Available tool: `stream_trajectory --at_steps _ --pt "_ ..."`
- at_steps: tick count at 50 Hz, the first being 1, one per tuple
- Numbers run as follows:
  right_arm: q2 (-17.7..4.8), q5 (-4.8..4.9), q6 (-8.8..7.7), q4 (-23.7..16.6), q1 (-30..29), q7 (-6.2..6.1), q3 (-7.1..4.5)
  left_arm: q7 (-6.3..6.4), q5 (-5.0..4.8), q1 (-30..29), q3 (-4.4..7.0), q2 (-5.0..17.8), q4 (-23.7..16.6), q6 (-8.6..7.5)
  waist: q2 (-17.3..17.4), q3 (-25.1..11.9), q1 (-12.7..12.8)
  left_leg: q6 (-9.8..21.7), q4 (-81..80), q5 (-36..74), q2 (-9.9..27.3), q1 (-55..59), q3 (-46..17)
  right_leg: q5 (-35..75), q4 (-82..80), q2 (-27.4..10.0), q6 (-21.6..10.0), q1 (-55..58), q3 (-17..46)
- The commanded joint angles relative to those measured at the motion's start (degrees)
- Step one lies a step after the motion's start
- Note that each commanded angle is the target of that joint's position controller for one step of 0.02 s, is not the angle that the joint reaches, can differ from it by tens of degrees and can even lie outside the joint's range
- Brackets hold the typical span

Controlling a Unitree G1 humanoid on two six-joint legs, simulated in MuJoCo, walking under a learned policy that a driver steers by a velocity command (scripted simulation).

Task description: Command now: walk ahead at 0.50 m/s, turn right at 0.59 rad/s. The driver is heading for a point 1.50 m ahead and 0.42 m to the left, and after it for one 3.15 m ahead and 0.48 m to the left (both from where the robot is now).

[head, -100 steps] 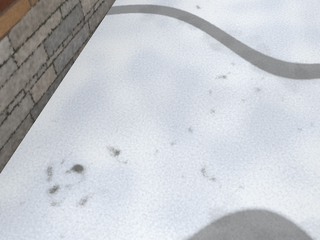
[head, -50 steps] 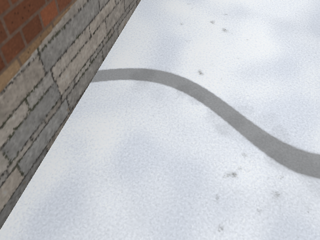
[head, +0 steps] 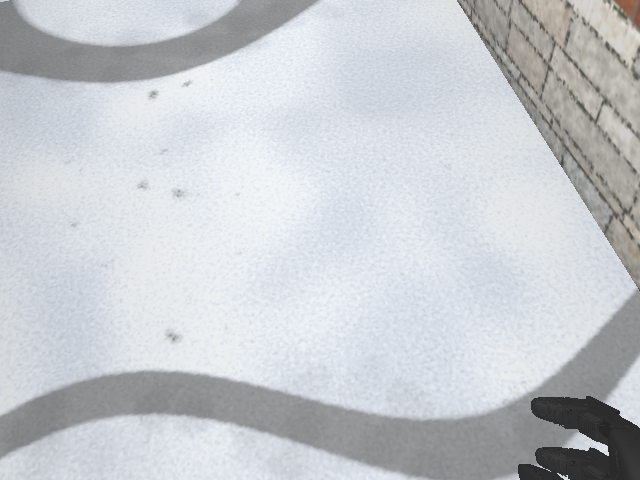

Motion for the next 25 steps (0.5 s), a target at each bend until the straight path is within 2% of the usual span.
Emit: stream_trajectory --at_steps 1,2,3,4,5,6,7,8,9,10,11,12,13,14,15,16,18,19,20,21,22,23,24,25 --pt "-7.6 -0.18 -2.45 -5.4 -4.9 0.52 -2.28 0.98 0.32 0.1 2.82 10.8 -3.2 0.46 -11.5 -1.8 -2.8 1.5 -3.5 -4.2 -3.1 6.9 2.2 29.5 2.3 -14.6 -5.9 1.4 10.6" --pt "-8.9 -0.72 -2.87 -4.0 0.5 0.14 -3.06 0.76 0.37 -1.6 2.71 10.7 -4.0 0.58 -12.9 -4.9 -5.5 2.9 -4.8 -5.5 -4.8 16.3 3.8 38.4 6.2 -12.8 -5.0 -0.4 9.9" --pt "-11.3 -1.10 -3.02 -2.1 9.3 -0.48 -4.23 0.40 0.68 -4.5 2.11 9.1 -5.7 0.35 -13.5 -10.4 -10.2 6.1 -4.2 -3.5 -2.2 30.9 1.7 46.9 15.1 -9.5 -2.6 -6.1 7.6" --pt "-16.0 -2.40 -2.76 -1.3 20.5 -1.40 -5.63 -0.21 0.82 -3.0 1.05 5.6 -8.0 -0.04 -5.3 -21.3 -13.0 13.5 -4.0 -9.2 11.6 54.7 -14.7 35.4 35.2 -4.3 1.4 -22.6 4.0" --pt "-16.9 -2.38 -1.97 0.9 25.6 -0.82 -5.77 -0.91 0.07 4.8 -0.53 1.7 -7.7 -0.98 14.7 -31.9 -10.1 21.2 -13.3 -21.9 22.8 67.9 -42.3 -8.0 49.9 1.5 3.7 -35.0 2.0" --pt "-11.3 -1.35 -1.44 1.9 25.5 -0.92 -4.55 -1.62 -1.87 5.1 0.23 5.3 -4.6 -1.33 12.8 -24.1 -10.9 21.4 -18.1 -36.0 22.0 63.2 -46.0 -8.6 59.6 -1.4 4.0 -42.2 2.6" --pt "-8.3 -0.66 -0.76 2.1 21.9 -1.28 -3.76 -2.05 -1.36 -1.4 0.60 7.9 -5.5 -1.66 6.7 -12.6 -11.3 19.5 -18.9 -33.7 19.1 52.7 -36.8 -4.6 62.2 -3.2 4.1 -44.9 -0.2" --pt "-6.8 -0.46 -0.13 1.8 18.1 -1.58 -2.93 -2.09 0.01 -6.7 0.42 7.5 -7.4 -2.05 1.3 -6.5 -9.5 17.9 -19.1 -27.3 16.5 42.8 -28.5 -1.7 59.6 -5.7 3.5 -43.4 -2.8" --pt "-5.8 -1.58 -0.09 1.4 15.7 -1.47 -2.31 -2.24 1.30 -9.4 0.28 6.9 -8.6 -2.28 0.0 -2.8 -7.6 17.3 -20.7 -21.6 13.9 34.4 -24.0 0.0 56.2 -7.8 3.4 -40.1 -4.1" --pt "-5.2 -2.12 -0.12 1.4 14.5 -1.39 -1.87 -2.38 1.26 -8.6 0.11 5.6 -8.9 -2.30 0.5 -1.7 -5.5 16.9 -22.1 -18.9 11.9 29.2 -20.9 0.9 53.7 -8.9 3.2 -36.6 -4.5" --pt "-4.7 -1.77 -0.11 1.2 13.4 -1.23 -1.57 -2.32 0.92 -7.8 -0.31 4.3 -8.8 -2.23 1.5 -0.8 -4.3 17.1 -22.9 -12.9 10.3 25.8 -17.7 0.7 50.3 -8.9 3.7 -33.9 -5.7" --pt "-5.2 -1.06 -0.06 1.1 12.3 -1.15 -1.54 -2.14 1.09 -7.1 -0.79 3.1 -8.9 -2.09 2.5 -0.5 -3.1 17.3 -22.7 -4.1 8.7 22.4 -13.6 -0.4 44.6 -8.4 4.5 -30.8 -7.6" --pt "-6.9 -0.61 0.06 0.9 11.4 -1.20 -1.92 -1.91 1.54 -7.2 -1.34 2.2 -9.2 -2.06 3.5 -0.5 -2.4 17.6 -21.9 5.4 7.5 19.2 -9.8 -0.3 38.1 -7.5 5.5 -26.8 -9.5" --pt "-8.6 -0.44 0.20 0.7 11.1 -1.28 -2.48 -1.78 1.97 -8.5 -1.77 1.8 -9.4 -2.19 4.0 -1.5 -2.8 16.9 -20.8 11.1 6.1 17.3 -6.6 2.2 32.1 -6.8 5.8 -22.4 -10.3" --pt "-10.5 -0.10 0.45 1.2 12.5 -1.54 -3.01 -1.60 1.89 -10.0 -1.82 2.1 -9.9 -2.23 4.2 -2.5 -3.6 16.5 -20.2 13.2 6.1 17.8 -6.2 5.8 27.8 -5.6 6.5 -20.3 -10.7" --pt "-12.3 0.42 0.99 1.5 14.0 -1.60 -3.63 -1.40 1.46 -10.7 -1.49 3.2 -10.2 -2.20 5.4 -4.0 -3.8 16.1 -19.4 12.9 7.2 19.1 -7.5 9.0 25.0 -5.0 7.1 -18.5 -10.3" --pt "-12.6 0.95 1.68 1.4 14.8 -1.92 -3.70 -1.12 0.76 -11.4 -0.67 5.6 -10.8 -1.59 6.8 -4.9 -3.3 14.1 -17.0 6.7 8.5 20.5 -10.5 14.4 19.4 -4.9 7.2 -15.4 -8.6" --pt "-12.1 1.31 2.11 1.3 15.0 -1.87 -3.47 -0.99 0.85 -11.3 -0.03 6.7 -10.6 -1.16 5.7 -5.2 -2.9 12.8 -15.4 2.1 8.0 20.2 -10.8 16.5 16.0 -4.1 6.9 -12.5 -9.3" --pt "-11.4 1.07 2.63 1.1 15.4 -1.77 -3.25 -1.00 1.14 -11.0 0.50 7.1 -10.6 -0.82 6.1 -5.4 -2.4 11.1 -12.4 -3.9 6.9 18.6 -11.3 17.0 13.5 -4.1 6.1 -8.8 -9.5" --pt "-9.5 0.83 2.93 1.3 16.4 -1.84 -2.79 -0.65 1.57 -10.8 1.22 8.3 -11.0 -0.40 5.1 -5.1 -2.1 9.1 -9.2 -9.6 4.5 15.5 -11.0 16.0 11.5 -5.2 4.9 -4.8 -9.1" --pt "-5.4 0.08 3.01 0.5 17.1 -1.82 -1.54 -0.01 2.54 -8.7 2.09 11.3 -11.7 -0.16 -1.4 -7.0 -1.3 5.6 0.7 -19.7 -0.2 10.9 -7.7 15.8 7.8 -13.8 1.8 1.0 -0.9" --pt "-1.5 -1.90 3.09 0.3 21.5 -1.97 -0.61 0.63 3.06 -6.8 1.94 13.5 -13.1 0.41 -14.9 -10.1 -2.9 1.4 18.6 -38.8 -5.2 3.9 -3.0 32.8 8.3 -26.7 -3.0 6.2 10.6" --pt "-3.7 -0.24 2.94 -0.7 27.5 -2.44 -1.00 0.23 3.26 -7.0 2.49 15.9 -13.0 1.02 -23.5 -14.4 -5.2 -0.1 29.6 -40.1 -4.9 -3.0 -1.9 31.9 3.6 -34.5 -11.0 7.5 22.3" --pt "-8.6 0.64 3.62 -0.7 24.1 -3.19 -2.20 0.09 2.67 -8.2 2.18 12.5 -12.7 1.08 -18.4 -12.6 -3.8 -1.1 37.1 -35.0 -1.2 -6.9 -1.0 18.2 0.9 -31.2 -12.0 5.7 22.4"
Velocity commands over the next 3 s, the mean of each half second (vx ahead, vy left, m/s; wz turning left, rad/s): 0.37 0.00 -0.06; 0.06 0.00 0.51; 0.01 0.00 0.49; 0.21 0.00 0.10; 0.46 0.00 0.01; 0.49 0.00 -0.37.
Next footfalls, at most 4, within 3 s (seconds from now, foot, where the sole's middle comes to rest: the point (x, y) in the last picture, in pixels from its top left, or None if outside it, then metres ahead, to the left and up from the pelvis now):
0.06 left None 0.25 0.14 -0.75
0.44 right None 0.36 -0.13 -0.75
0.84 left None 0.32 0.13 -0.74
1.28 right None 0.39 -0.08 -0.74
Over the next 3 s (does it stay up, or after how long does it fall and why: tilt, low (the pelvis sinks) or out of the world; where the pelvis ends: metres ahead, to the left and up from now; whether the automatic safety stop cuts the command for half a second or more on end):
stays up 0.74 0.29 0.05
